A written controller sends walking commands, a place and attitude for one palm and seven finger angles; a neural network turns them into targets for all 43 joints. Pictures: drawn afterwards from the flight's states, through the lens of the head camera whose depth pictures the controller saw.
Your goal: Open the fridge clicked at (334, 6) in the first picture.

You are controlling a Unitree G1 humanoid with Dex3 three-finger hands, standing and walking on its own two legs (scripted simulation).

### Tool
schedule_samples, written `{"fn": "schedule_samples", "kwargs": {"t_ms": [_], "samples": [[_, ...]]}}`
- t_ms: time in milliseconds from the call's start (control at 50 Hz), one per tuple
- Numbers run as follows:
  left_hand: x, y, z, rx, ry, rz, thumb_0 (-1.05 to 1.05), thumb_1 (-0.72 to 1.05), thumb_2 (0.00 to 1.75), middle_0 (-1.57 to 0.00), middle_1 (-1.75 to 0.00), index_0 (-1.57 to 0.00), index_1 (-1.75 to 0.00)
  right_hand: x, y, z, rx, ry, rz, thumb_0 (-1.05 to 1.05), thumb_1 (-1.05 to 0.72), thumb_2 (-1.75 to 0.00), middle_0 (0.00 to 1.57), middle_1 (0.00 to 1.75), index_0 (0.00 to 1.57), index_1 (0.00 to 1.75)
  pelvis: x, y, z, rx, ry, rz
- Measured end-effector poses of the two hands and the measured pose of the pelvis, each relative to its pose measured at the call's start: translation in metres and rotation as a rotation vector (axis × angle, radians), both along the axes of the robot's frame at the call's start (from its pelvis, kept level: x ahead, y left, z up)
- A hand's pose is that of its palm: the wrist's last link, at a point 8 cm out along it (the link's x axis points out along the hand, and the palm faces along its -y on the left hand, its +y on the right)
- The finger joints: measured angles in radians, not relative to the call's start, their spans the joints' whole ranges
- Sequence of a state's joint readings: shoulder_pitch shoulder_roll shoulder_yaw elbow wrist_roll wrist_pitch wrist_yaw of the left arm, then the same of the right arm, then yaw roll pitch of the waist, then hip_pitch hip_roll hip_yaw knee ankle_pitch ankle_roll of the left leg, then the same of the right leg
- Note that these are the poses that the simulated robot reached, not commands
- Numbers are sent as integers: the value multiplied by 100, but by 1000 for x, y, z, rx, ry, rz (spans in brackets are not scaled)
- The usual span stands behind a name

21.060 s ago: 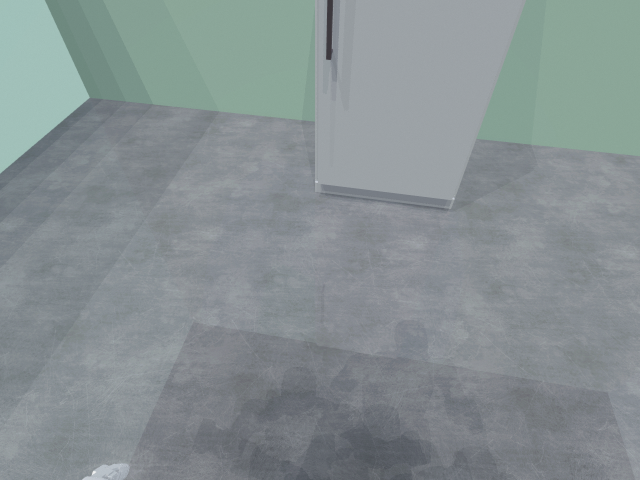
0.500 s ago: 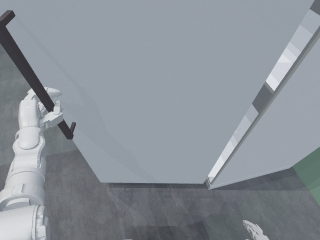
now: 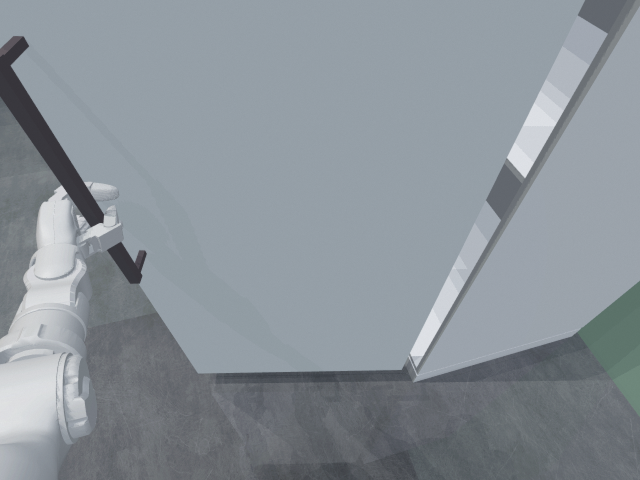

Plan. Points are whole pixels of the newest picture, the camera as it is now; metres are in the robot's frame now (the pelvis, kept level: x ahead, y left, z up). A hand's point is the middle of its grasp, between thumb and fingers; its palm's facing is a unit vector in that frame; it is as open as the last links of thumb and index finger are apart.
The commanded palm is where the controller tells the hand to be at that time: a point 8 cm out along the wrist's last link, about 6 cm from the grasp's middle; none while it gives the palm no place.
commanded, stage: loosen the grip on the handle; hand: left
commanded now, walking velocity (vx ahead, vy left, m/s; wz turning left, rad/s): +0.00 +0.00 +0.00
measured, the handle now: (90, 190) +0.46 +0.31 +0.11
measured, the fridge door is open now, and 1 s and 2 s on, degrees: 76 75 75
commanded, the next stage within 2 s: slip the hand off the handle in 0.64 s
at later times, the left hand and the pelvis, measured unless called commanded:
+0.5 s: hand (94, 236) +0.42 +0.32 +0.05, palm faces +0.39 -0.90 -0.20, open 12.7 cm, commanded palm +0.38 +0.35 +0.07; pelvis +0.02 +0.01 -0.01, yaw +1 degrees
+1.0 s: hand (52, 236) +0.42 +0.37 +0.06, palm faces +0.39 -0.89 -0.22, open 14.6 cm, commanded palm +0.38 +0.40 +0.07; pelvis +0.04 +0.02 -0.02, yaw +2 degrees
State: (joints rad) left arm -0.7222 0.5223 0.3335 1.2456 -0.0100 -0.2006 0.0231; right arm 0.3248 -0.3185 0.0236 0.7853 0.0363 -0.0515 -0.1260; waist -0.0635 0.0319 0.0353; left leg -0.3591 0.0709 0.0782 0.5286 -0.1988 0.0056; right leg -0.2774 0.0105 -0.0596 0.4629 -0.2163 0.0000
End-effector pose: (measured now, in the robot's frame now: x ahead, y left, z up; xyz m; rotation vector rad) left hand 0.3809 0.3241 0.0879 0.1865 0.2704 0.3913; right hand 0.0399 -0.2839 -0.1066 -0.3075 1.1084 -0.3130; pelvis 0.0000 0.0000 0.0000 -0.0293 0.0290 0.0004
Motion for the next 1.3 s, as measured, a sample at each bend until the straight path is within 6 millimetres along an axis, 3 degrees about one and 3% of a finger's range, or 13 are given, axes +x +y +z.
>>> {"fn": "schedule_samples", "kwargs": {"t_ms": [100,200,460,560,660,760,860,980,1120,1300], "samples": [[7,4,0,-25,32,-4,-8,67,83,-41,-138,-45,-140,1,3,2,16,-12,5,1,-91,-90,20,30,20,30,1,-1,0,7,8,-4],[13,13,4,-37,18,-7,-4,56,76,-43,-139,-48,-142,16,1,14,6,-102,28,1,-90,-90,20,30,21,30,2,-3,-3,21,48,3],[2,28,-18,-20,5,27,0,-30,32,-40,-134,-42,-135,75,18,14,5,-149,98,1,-91,-90,20,30,20,30,17,8,-9,11,83,20],[3,42,-28,-23,23,45,-1,-45,24,-36,-128,-36,-128,91,31,10,25,-152,114,1,-91,-90,20,30,20,30,26,11,-11,7,102,25],[3,45,-22,-21,-16,29,-1,-51,21,-30,-121,-30,-121,98,42,3,49,-140,114,1,-91,-90,20,30,20,30,35,15,-13,0,110,29],[5,44,-21,-34,-8,22,-1,-53,20,-27,-118,-28,-118,99,49,-2,70,-124,112,1,-90,-90,20,30,21,30,40,17,-13,-2,114,31],[3,66,-24,-21,46,66,-1,-54,20,-26,-116,-28,-117,95,47,-2,59,-111,100,1,-90,-90,20,30,21,30,39,16,-15,-2,124,29],[-2,84,-14,-9,7,50,-2,-54,20,-26,-115,-26,-116,80,36,-1,24,-68,83,1,-90,-90,20,30,21,30,38,15,-16,-9,132,30],[-5,97,-19,-24,36,44,-2,-54,20,-25,-115,-26,-115,61,25,0,-16,-13,69,1,-91,-90,20,30,21,30,34,16,-18,-13,147,34],[-4,114,-17,-17,13,41,-2,-54,20,-25,-115,-25,-115,43,23,2,-42,20,45,1,-91,-90,20,30,20,30,29,17,-20,-20,163,29]]}}
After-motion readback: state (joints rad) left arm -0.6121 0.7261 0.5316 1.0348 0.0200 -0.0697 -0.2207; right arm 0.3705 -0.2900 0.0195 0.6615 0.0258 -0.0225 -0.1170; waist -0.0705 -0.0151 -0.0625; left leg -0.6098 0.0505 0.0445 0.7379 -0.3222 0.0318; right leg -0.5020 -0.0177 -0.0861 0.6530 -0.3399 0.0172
